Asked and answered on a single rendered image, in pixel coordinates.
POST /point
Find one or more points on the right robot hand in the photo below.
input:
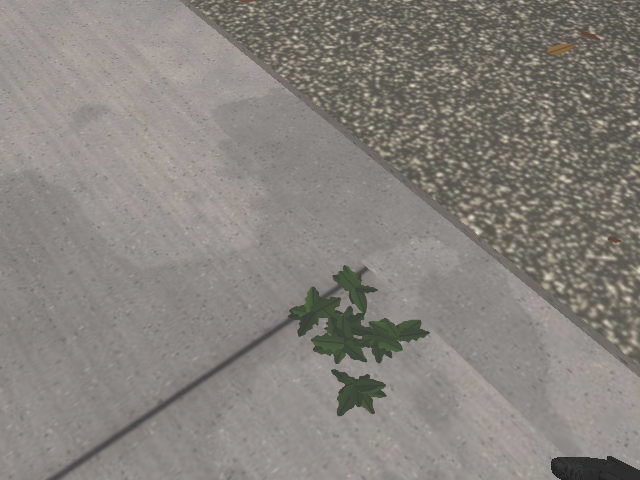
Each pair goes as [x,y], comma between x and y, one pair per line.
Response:
[586,468]

